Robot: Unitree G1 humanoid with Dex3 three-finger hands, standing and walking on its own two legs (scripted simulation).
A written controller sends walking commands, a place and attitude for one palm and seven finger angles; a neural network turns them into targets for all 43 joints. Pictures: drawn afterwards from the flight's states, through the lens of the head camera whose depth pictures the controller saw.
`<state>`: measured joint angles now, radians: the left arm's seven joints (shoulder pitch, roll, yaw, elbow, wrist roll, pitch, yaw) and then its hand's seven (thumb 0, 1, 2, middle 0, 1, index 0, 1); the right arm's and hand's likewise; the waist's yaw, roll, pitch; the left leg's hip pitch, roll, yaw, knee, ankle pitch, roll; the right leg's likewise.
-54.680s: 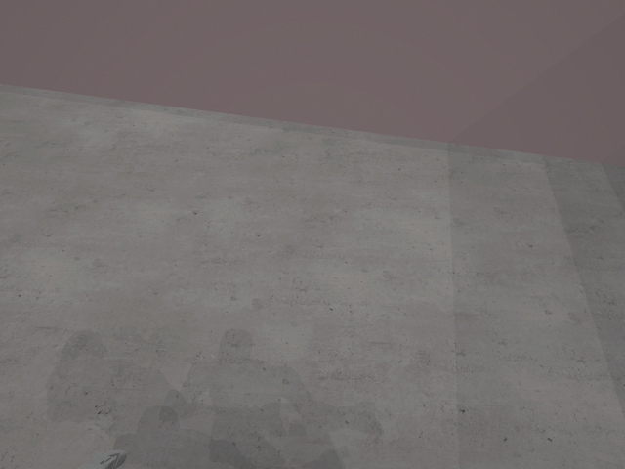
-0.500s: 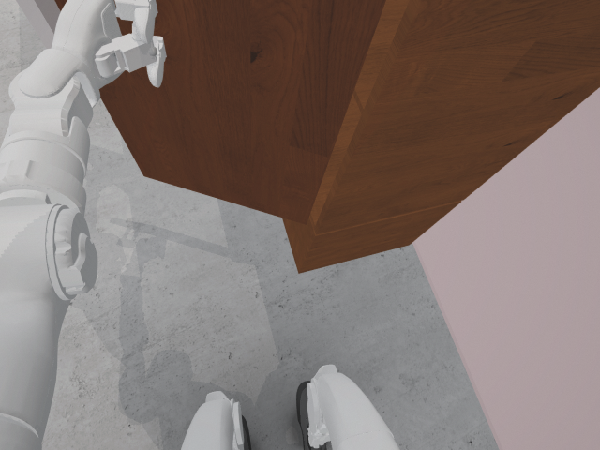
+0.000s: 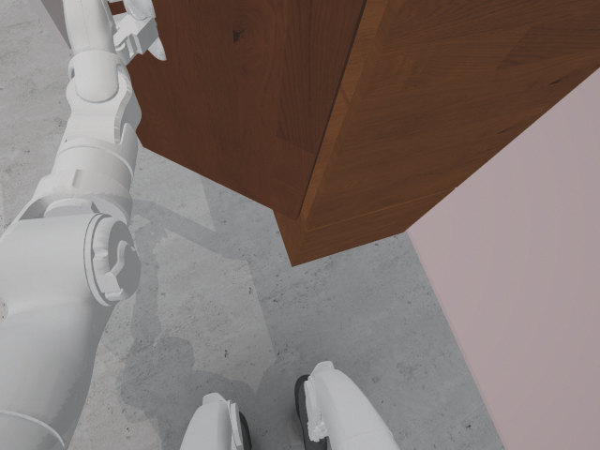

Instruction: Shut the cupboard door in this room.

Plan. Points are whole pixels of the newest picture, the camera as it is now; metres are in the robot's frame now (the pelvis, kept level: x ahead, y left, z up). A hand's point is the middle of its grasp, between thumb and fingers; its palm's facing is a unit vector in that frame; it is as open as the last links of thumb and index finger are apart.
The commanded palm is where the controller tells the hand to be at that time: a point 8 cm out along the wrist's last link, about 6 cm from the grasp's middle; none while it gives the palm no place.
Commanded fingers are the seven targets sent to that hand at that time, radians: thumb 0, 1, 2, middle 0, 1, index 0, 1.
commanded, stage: pull the fist back off the door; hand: left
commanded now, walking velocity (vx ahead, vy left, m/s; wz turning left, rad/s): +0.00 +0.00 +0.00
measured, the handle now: out of the picture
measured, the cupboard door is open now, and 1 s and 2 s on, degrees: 46 46 46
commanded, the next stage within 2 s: draw the hand back to the body in 0.64 s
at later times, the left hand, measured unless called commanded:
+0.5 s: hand (154, 100) +0.49 +0.08 +0.11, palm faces +0.02 -1.00 -0.02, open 3.1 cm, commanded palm +0.47 +0.12 +0.11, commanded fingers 0.00 0.90 0.90 -1.30 -1.50 -1.30 -1.50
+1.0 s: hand (123, 130) +0.44 +0.10 +0.13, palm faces +0.04 -1.00 -0.03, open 3.1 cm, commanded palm +0.39 +0.16 +0.14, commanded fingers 0.00 0.90 0.90 -1.30 -1.50 -1.30 -1.50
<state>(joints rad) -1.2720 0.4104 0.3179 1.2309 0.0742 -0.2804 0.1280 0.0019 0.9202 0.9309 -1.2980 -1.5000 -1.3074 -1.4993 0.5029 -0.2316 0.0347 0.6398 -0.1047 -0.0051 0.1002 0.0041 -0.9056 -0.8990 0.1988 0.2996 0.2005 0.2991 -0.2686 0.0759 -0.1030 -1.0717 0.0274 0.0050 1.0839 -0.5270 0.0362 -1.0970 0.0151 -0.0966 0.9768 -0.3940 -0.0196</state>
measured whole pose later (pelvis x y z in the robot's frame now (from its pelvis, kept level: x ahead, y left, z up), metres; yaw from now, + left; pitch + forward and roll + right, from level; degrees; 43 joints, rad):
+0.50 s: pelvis +0.01 -0.01 +0.03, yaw +1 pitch +19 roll -1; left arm -0.86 0.19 0.20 1.09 -0.04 -0.46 0.08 0.02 0.90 0.90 -1.30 -1.50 -1.30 -1.50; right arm 0.39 -0.27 -0.03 0.64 -0.04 0.03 0.06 0.01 -0.91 -0.90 0.20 0.30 0.20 0.30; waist -0.14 0.04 -0.11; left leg -0.76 0.01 0.02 0.91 -0.48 0.02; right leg -0.81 0.01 -0.07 0.86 -0.37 -0.03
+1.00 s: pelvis -0.01 -0.01 +0.04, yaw -1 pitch +14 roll +0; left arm -0.62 0.20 0.22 0.84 -0.11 -0.39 0.01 0.02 0.90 0.90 -1.30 -1.50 -1.30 -1.50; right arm 0.43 -0.25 -0.01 0.63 0.01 0.04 0.02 0.01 -0.91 -0.90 0.20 0.30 0.20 0.30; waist -0.10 0.06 -0.10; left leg -0.63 0.01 0.07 0.82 -0.43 0.03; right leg -0.71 0.02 -0.03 0.79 -0.33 -0.03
